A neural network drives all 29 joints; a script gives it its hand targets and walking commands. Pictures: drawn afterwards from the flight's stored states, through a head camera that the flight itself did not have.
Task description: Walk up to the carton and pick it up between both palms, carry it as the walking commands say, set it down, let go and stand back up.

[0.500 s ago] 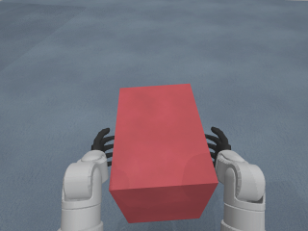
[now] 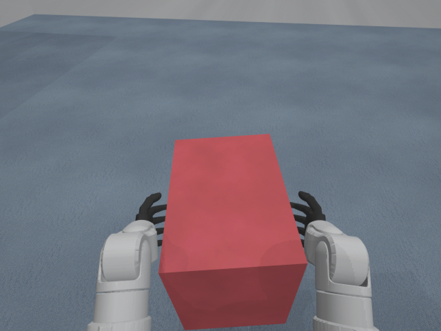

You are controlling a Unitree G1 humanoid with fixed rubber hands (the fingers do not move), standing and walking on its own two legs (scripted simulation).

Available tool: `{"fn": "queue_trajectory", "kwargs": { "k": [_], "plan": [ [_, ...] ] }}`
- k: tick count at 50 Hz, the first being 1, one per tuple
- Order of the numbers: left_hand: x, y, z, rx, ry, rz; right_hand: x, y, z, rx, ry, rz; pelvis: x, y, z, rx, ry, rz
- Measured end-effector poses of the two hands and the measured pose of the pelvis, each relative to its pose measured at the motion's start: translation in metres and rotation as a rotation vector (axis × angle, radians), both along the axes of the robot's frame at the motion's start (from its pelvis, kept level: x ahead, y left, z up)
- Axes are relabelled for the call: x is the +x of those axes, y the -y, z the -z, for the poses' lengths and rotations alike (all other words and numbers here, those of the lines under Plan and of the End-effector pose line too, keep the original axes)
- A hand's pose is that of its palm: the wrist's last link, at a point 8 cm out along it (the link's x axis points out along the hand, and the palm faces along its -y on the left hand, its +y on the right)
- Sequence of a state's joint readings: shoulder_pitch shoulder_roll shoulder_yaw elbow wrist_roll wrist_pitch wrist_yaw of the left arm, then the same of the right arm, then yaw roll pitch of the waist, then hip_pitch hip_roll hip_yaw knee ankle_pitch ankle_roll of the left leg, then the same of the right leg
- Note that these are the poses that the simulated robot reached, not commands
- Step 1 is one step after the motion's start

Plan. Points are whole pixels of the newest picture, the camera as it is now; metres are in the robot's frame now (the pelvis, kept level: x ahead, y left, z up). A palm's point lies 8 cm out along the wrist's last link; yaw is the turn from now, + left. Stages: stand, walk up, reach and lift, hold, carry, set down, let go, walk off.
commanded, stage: carry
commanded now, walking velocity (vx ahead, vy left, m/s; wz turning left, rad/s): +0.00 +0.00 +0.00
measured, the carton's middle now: (228, 228) +0.33 -0.01 +0.01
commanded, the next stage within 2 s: hold in 1.62 s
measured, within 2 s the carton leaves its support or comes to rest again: neither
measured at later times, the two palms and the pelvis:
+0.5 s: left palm (143, 233) +0.28 +0.14 +0.07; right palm (307, 232) +0.28 -0.14 +0.07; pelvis +0.01 +0.01 +0.00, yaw +0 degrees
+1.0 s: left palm (147, 233) +0.28 +0.14 +0.07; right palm (312, 233) +0.28 -0.15 +0.07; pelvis +0.01 +0.00 +0.00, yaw -1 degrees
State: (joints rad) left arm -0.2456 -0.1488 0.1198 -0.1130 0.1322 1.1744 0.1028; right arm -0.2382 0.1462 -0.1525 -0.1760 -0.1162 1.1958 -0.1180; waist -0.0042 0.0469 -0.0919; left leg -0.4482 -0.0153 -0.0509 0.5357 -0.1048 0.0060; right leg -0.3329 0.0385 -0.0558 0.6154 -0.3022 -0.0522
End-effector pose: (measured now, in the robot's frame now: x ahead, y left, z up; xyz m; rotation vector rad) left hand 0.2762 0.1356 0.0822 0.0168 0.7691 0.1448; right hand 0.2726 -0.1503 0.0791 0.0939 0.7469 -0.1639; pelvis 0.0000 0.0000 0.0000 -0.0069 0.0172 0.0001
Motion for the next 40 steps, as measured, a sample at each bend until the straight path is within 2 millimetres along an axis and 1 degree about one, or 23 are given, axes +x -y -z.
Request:
{"fn": "queue_trajectory", "kwargs": {
  "k": [3,9,15,20,24,28,31,40],
  "plan": [
    [0.0,-0.003,0.004,0.0,-0.014,-0.008,0.002,-0.003,0.005,-0.001,-0.014,-0.01,0.002,-0.001,0.0,0.004,0.003,0.002],
    [0.002,-0.008,0.002,0.002,-0.001,-0.024,0.007,-0.008,0.005,0.001,-0.001,-0.024,0.004,-0.002,-0.001,0.004,-0.001,0.006],
    [0.006,-0.009,0.01,-0.005,-0.001,-0.022,0.012,-0.009,0.009,-0.012,0.001,-0.028,0.004,-0.002,0.0,0.006,-0.001,0.006],
    [0.003,-0.008,0.007,0.002,0.01,-0.014,0.007,-0.008,0.008,-0.009,0.011,-0.024,0.005,-0.004,-0.001,0.004,-0.005,0.006],
    [0.008,-0.007,0.012,0.003,-0.004,-0.001,0.009,-0.007,0.012,-0.018,-0.002,-0.02,0.006,-0.005,-0.002,0.003,-0.01,0.007],
    [0.007,-0.007,0.01,-0.002,0.015,0.006,0.006,-0.007,0.008,-0.017,0.017,-0.007,0.006,-0.007,-0.002,0.006,-0.011,0.012],
    [0.006,-0.006,0.005,-0.008,0.024,0.004,0.004,-0.006,0.003,-0.015,0.026,-0.005,0.006,-0.007,-0.001,0.008,-0.009,0.016],
    [0.009,-0.001,0.01,0.019,0.009,0.014,0.008,-0.001,0.013,-0.007,0.011,-0.011,0.008,-0.002,-0.002,0.009,-0.01,0.012]
  ]
}}
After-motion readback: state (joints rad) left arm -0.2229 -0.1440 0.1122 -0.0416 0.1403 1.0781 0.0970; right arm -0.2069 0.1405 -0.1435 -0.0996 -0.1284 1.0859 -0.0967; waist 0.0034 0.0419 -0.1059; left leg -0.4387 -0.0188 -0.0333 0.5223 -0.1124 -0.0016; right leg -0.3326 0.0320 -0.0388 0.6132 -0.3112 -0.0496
